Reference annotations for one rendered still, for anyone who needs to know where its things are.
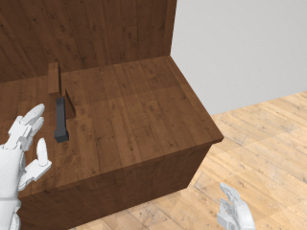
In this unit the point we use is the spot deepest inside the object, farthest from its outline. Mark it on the tap lever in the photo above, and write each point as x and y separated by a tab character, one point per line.
61	134

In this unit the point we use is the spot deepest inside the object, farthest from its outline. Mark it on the left robot hand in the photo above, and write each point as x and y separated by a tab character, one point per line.
12	156

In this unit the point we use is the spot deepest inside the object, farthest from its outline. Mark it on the robot left forearm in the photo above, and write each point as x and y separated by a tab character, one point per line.
9	219

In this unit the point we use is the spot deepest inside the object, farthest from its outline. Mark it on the counter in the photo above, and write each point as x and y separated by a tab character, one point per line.
137	130

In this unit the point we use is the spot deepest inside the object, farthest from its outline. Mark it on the right robot hand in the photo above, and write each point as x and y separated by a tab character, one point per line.
234	216

